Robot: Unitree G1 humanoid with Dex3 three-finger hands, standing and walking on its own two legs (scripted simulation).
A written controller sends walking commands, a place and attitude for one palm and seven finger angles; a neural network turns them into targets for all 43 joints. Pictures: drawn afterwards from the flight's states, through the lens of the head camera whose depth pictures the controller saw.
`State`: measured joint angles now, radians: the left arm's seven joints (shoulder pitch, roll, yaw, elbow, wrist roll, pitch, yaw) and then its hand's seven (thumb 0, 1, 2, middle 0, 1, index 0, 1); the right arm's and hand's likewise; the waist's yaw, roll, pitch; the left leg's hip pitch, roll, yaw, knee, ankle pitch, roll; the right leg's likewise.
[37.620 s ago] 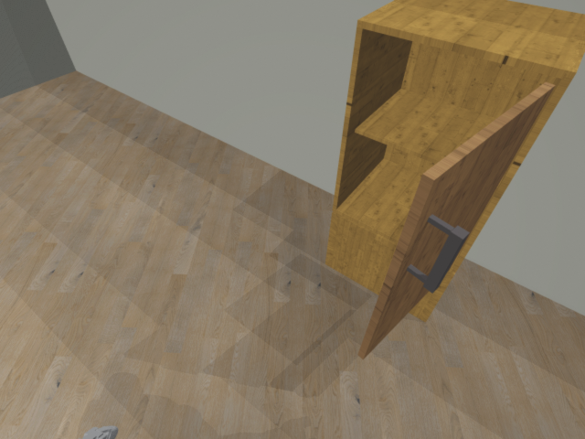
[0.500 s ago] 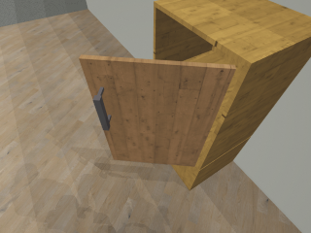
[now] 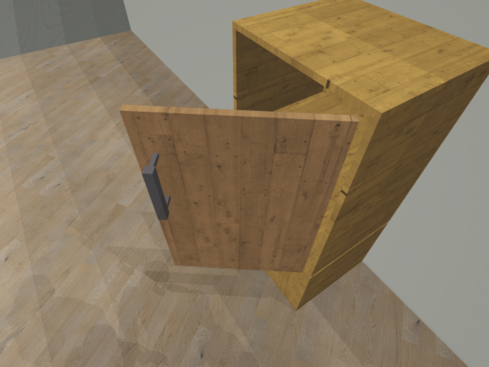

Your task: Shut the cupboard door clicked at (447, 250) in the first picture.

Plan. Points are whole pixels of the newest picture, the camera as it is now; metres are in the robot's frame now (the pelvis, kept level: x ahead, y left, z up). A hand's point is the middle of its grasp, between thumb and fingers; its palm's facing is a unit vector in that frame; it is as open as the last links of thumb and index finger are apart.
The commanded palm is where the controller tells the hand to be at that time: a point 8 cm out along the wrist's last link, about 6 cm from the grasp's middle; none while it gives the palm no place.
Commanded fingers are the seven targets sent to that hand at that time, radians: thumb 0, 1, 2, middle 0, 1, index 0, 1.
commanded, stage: come to a stop and stand still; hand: left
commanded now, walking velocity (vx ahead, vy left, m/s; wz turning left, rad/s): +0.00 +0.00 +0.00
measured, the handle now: (159, 187) +0.45 +0.21 +0.00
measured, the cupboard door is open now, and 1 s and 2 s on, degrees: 53 53 53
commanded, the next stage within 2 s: look again from close up in 0.86 s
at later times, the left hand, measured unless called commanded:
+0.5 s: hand out of the picture +0.01 +0.20 -0.18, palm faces +0.00 -0.98 -0.20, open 7.4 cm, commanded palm none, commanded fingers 0.00 0.90 0.90 -0.20 -0.30 -0.20 -0.30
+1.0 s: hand out of the picture +0.02 +0.20 -0.18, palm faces +0.00 -0.98 -0.18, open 7.4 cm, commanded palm none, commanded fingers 0.00 0.90 0.90 -0.20 -0.30 -0.20 -0.30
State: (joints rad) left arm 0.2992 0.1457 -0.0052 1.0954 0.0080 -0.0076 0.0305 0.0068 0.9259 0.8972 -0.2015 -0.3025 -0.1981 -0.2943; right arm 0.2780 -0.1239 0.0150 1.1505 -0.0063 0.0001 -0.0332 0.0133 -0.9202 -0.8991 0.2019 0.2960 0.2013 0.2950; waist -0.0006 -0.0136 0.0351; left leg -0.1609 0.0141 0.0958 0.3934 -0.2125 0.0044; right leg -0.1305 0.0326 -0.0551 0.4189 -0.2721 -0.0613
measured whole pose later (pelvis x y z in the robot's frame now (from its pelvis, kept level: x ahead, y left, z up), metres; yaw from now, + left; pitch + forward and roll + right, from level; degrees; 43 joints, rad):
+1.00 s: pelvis +0.02 +0.04 +0.00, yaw -1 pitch -1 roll +1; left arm 0.29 0.14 -0.02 1.11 0.01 -0.01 0.04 0.00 0.91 0.90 -0.20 -0.30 -0.20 -0.29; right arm 0.26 -0.15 0.02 1.13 -0.01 -0.02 -0.03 0.01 -0.92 -0.90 0.20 0.30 0.20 0.30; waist 0.00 -0.02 0.04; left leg -0.15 -0.03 0.11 0.42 -0.27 0.06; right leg -0.12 -0.01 -0.03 0.46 -0.32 -0.01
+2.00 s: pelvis -0.04 -0.01 -0.09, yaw +4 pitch +12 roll +0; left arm 0.51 0.21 0.14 0.14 -0.23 -0.52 -0.27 0.02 0.90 0.90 -0.47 -0.59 -0.47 -0.59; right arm 0.15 -0.29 -0.07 0.50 0.01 -0.25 0.00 0.01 -0.90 -0.90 0.20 0.30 0.20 0.30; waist 0.03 -0.04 -0.13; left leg -0.87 0.00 -0.01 1.14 -0.48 -0.01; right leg -0.82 0.01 -0.11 1.16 -0.55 -0.09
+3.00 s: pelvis -0.03 +0.05 -0.06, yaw +3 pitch +10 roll -3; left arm 0.39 0.27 0.12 -0.11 -0.25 -0.25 -0.23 0.02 0.90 0.90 -1.29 -1.49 -1.28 -1.48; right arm 0.26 -0.23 0.07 0.45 0.03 -0.18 -0.04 0.01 -0.90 -0.90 0.21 0.30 0.21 0.30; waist 0.02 0.03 -0.11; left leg -0.73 -0.02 0.01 1.01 -0.45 0.07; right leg -0.65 0.00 -0.08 0.95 -0.47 0.00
